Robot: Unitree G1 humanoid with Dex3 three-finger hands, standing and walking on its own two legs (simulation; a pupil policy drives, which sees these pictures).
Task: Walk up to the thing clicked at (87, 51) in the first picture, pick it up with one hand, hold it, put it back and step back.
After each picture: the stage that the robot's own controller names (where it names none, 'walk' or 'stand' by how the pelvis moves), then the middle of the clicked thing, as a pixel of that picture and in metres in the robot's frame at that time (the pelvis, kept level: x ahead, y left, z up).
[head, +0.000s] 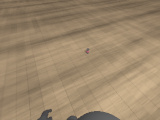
stand; (87, 51) +1.48 +0.06 -0.72
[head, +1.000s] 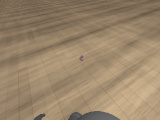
walk; (81, 58) +1.34 +0.29 -0.70
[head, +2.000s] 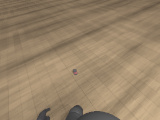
walk; (75, 72) +0.85 +0.34 -0.71
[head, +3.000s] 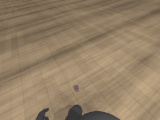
walk; (76, 88) +0.54 +0.24 -0.71
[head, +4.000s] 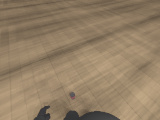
stand; (72, 95) +0.41 +0.21 -0.70
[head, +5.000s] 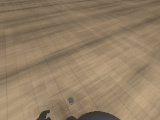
stand; (71, 101) +0.37 +0.21 -0.72
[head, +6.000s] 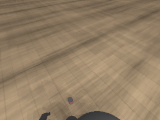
stand; (70, 100) +0.37 +0.23 -0.72
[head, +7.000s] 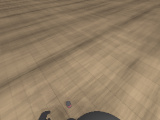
stand; (68, 104) +0.34 +0.26 -0.72
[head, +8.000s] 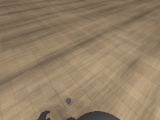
stand; (69, 101) +0.36 +0.24 -0.73
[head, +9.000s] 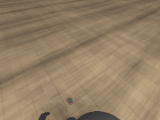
stand; (70, 101) +0.36 +0.22 -0.73
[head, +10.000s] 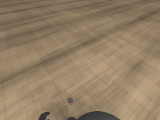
stand; (70, 101) +0.36 +0.22 -0.73
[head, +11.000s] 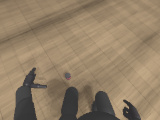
go down; (68, 76) +0.41 +0.22 -0.53
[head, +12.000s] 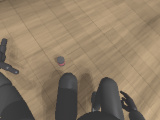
go down; (61, 61) +0.45 +0.26 -0.31
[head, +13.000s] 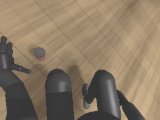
close in; (40, 54) +0.42 +0.29 -0.24
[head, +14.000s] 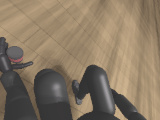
close; (15, 55) +0.42 +0.31 -0.22
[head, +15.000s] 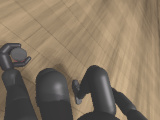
lift; (19, 56) +0.40 +0.30 -0.22
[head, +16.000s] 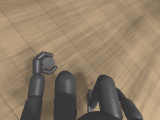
lift; (48, 64) +0.34 +0.29 -0.09
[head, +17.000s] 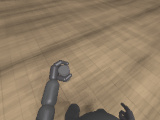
lift; (64, 74) +0.33 +0.18 +0.05
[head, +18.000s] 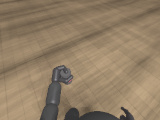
hold; (66, 76) +0.32 +0.17 +0.01
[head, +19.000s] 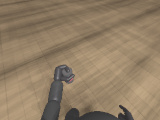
hold; (68, 75) +0.34 +0.16 +0.00
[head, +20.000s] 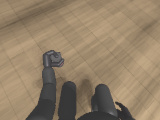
crouch; (57, 60) +0.42 +0.23 -0.09
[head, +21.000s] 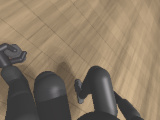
lower; (16, 54) +0.41 +0.32 -0.23
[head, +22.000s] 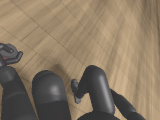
lower; (11, 54) +0.41 +0.33 -0.23
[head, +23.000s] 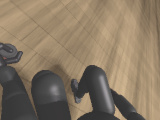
lower; (11, 54) +0.41 +0.33 -0.22
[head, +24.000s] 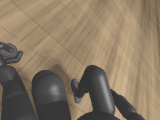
lower; (11, 54) +0.41 +0.33 -0.22
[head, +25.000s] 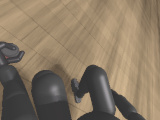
loosen; (13, 54) +0.42 +0.32 -0.22
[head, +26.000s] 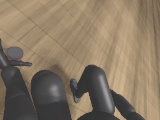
withdraw; (15, 56) +0.41 +0.30 -0.23
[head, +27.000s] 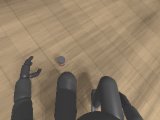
walk; (61, 61) +0.44 +0.25 -0.31
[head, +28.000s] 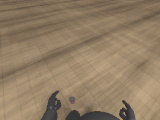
stand; (72, 100) +0.38 +0.18 -0.65
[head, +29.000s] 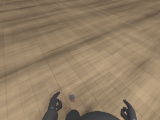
stand; (72, 98) +0.39 +0.20 -0.67
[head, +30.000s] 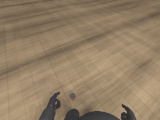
stand; (73, 96) +0.39 +0.19 -0.68
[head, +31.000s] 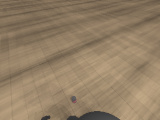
walk; (74, 99) +0.40 +0.20 -0.72
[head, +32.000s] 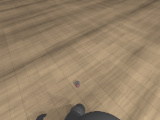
walk; (77, 84) +0.56 +0.21 -0.71
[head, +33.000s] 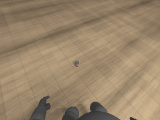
walk; (76, 63) +0.87 +0.17 -0.70
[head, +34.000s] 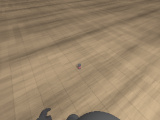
stand; (79, 66) +1.01 +0.20 -0.71
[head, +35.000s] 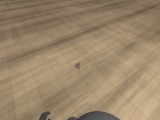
stand; (78, 65) +1.00 +0.22 -0.73
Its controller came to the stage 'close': yes
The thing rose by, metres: 0.71
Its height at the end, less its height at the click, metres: +0.00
